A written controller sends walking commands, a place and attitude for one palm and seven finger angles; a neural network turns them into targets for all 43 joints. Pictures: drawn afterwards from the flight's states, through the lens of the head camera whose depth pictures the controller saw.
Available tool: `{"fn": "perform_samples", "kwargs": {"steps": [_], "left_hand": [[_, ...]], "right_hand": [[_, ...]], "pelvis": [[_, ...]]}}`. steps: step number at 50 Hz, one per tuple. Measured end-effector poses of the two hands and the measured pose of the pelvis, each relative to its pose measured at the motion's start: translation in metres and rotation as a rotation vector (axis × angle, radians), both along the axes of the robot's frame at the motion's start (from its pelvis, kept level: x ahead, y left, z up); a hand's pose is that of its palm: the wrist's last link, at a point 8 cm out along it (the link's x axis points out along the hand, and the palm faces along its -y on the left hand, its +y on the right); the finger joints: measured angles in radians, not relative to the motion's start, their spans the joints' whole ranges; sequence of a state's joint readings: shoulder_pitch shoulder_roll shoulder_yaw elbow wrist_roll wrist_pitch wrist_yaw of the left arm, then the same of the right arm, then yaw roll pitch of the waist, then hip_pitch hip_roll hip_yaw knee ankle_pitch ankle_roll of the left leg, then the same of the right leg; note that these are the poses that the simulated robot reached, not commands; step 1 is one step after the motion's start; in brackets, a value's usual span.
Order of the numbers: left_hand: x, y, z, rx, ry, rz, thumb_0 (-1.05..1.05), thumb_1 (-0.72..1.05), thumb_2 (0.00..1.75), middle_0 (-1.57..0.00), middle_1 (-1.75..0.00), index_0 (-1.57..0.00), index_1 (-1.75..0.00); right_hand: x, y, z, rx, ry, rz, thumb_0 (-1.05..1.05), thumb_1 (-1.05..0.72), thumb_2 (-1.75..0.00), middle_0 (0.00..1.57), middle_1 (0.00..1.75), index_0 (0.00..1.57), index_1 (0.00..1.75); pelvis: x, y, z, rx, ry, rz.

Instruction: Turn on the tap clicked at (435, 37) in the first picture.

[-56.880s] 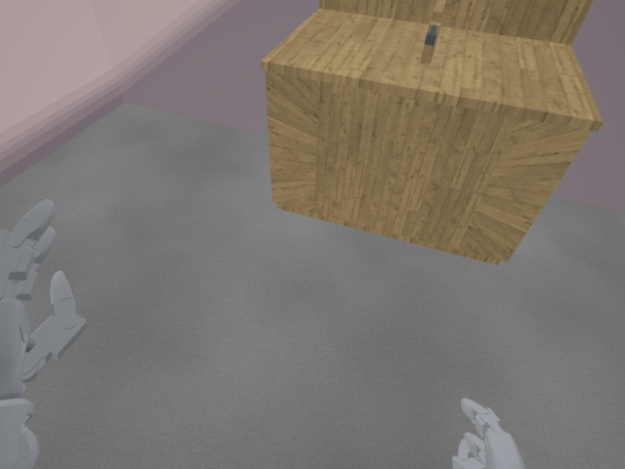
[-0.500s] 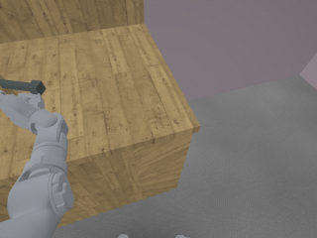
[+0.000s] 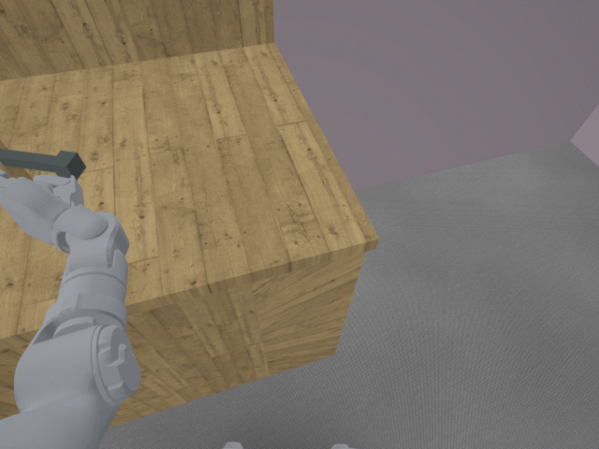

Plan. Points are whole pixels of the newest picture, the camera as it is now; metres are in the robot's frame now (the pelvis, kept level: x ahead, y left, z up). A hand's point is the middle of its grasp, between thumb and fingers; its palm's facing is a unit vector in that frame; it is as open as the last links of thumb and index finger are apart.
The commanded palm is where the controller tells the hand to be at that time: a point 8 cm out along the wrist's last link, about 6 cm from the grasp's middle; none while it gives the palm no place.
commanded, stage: push the lever round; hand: left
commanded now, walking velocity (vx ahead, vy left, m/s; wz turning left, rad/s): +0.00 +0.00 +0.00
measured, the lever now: (68, 165) +0.48 +0.31 +0.11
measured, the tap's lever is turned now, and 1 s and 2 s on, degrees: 64 64 64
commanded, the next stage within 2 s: none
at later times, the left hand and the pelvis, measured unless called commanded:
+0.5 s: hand (73, 184) +0.45 +0.29 +0.10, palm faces +0.87 -0.49 -0.08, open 8.6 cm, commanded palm +0.45 +0.29 +0.10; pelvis +0.00 +0.00 +0.00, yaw +0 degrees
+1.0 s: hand (73, 183) +0.45 +0.29 +0.10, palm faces +0.87 -0.48 -0.07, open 8.6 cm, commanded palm +0.46 +0.30 +0.10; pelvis +0.00 +0.00 +0.00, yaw +0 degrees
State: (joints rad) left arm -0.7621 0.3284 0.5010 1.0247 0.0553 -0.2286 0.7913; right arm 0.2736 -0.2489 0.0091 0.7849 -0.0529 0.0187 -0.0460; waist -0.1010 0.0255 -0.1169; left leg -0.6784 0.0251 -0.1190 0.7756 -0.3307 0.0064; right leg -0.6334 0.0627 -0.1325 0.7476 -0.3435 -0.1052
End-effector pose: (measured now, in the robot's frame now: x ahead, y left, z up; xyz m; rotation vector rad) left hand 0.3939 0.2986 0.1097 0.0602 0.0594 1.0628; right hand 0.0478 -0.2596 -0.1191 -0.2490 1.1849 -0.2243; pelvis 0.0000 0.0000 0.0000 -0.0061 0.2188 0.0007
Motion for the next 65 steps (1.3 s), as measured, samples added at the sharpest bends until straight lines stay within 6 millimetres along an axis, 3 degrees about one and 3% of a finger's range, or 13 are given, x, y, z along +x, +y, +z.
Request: {"fn": "perform_samples", "kwargs": {"steps": [65], "left_hand": [[0.0001, 0.0006, -0.0012, 0.005, 0.001, -0.002, 0.02, 0.90, 0.90, -0.15, -0.15, 0.00, 0.00]], "right_hand": [[-0.0041, 0.0055, -0.0008, 0.000, 0.008, 0.004, 0.00, -0.91, -0.90, 0.20, 0.30, 0.21, 0.30]], "pelvis": [[-0.0019, 0.0044, -0.0007, -0.005, 0.002, 0.001]]}}
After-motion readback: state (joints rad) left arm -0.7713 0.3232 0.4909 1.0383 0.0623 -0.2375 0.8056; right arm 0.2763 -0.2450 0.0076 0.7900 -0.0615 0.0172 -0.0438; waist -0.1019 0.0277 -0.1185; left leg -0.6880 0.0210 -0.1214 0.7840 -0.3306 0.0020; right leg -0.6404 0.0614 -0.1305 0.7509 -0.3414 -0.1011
